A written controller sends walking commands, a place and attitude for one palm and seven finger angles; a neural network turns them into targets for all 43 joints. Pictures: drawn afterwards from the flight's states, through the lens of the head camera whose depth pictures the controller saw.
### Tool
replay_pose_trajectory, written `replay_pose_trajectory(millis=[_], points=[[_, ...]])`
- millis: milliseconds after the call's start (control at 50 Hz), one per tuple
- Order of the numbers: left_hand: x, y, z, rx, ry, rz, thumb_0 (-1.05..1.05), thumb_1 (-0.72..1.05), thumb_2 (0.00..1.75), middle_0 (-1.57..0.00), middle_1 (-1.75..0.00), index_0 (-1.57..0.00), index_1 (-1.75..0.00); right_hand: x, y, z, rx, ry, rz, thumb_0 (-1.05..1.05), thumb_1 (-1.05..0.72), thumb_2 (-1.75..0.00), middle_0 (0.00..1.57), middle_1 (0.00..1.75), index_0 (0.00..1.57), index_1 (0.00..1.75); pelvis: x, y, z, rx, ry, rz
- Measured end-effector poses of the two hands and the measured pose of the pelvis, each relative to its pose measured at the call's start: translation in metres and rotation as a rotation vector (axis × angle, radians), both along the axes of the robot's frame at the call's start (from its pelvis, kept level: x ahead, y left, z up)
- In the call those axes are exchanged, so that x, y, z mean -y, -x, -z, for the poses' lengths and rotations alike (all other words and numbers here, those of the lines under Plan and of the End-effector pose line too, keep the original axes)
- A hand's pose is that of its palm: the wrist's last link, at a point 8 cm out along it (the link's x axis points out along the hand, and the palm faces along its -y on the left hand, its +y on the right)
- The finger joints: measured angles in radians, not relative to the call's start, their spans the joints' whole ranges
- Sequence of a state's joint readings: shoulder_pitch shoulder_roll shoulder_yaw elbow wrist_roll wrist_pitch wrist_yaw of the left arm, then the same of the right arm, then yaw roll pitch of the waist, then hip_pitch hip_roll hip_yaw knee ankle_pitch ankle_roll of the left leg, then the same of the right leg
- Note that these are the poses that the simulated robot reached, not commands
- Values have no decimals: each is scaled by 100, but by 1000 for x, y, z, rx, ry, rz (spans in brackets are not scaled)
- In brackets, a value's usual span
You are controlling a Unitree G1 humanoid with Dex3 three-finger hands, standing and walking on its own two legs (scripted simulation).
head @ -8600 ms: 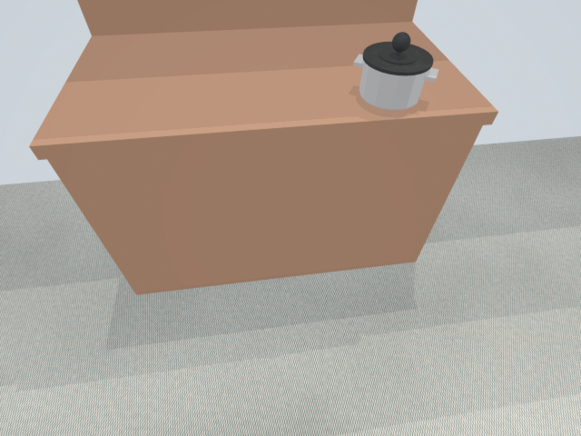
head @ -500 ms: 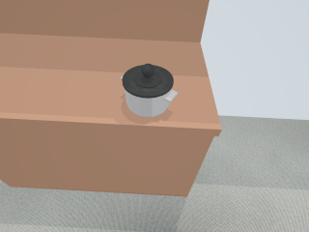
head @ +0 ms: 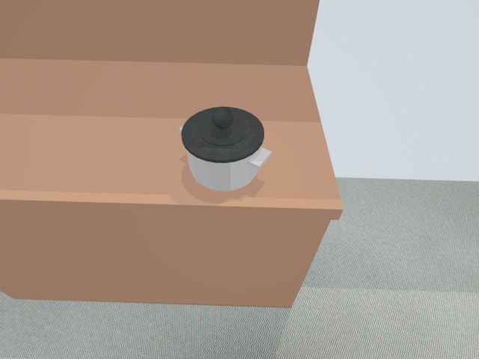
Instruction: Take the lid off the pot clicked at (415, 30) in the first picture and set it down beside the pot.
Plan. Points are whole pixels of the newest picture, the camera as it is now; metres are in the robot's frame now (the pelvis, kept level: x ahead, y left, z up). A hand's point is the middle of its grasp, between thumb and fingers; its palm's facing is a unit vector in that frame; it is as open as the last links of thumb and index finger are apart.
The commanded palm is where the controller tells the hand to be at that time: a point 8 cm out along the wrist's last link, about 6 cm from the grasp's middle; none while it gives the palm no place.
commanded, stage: come to a stop and stand still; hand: left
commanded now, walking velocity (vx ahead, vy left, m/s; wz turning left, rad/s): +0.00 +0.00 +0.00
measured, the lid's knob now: (222, 117) +0.54 +0.07 +0.11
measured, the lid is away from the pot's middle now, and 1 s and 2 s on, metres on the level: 0.00 0.00 0.00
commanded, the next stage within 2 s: look again from close up in 0.44 s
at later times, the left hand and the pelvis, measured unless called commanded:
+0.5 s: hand out of the picture +0.04 +0.16 -0.17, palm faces +0.02 -0.98 -0.20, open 7.3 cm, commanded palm none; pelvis +0.03 -0.02 +0.00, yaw +0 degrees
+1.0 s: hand out of the picture +0.02 +0.14 -0.17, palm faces +0.03 -0.98 -0.18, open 7.3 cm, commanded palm none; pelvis +0.02 -0.03 +0.00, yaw -1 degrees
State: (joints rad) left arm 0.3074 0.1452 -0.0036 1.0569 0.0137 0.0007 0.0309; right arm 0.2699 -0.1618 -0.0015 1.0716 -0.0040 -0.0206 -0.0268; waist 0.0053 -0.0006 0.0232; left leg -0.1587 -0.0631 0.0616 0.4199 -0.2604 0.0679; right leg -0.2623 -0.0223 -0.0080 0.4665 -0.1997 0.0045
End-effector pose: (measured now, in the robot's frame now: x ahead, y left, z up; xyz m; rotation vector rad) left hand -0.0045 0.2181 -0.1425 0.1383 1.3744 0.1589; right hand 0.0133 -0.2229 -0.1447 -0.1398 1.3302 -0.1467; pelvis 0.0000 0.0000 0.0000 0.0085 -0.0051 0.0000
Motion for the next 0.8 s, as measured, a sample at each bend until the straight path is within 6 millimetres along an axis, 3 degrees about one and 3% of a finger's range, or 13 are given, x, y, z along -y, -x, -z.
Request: replay_pose_trajectory(millis=[320, 540, 800], points=[[10, -27, 1, 4, 1, 6, 1, 92, 89, -20, -30, -20, -30, 14, -28, -2, 1, 18, -5, 1, -92, -89, 20, 30, 20, 30, 12, -23, -1, 2, 4, 4], [13, -37, 0, 12, -6, 10, 1, 92, 89, -20, -30, -20, -30, 16, -22, 0, -31, 8, 2, 1, -92, -89, 20, 30, 20, 30, 18, -27, -2, 5, 3, 6], [20, -30, 0, 0, 0, 9, 1, 92, 89, -20, -30, -20, -30, 16, -9, 1, -59, -6, 17, 1, -92, -89, 20, 30, 20, 30, 24, -26, -2, 11, 1, 9]])
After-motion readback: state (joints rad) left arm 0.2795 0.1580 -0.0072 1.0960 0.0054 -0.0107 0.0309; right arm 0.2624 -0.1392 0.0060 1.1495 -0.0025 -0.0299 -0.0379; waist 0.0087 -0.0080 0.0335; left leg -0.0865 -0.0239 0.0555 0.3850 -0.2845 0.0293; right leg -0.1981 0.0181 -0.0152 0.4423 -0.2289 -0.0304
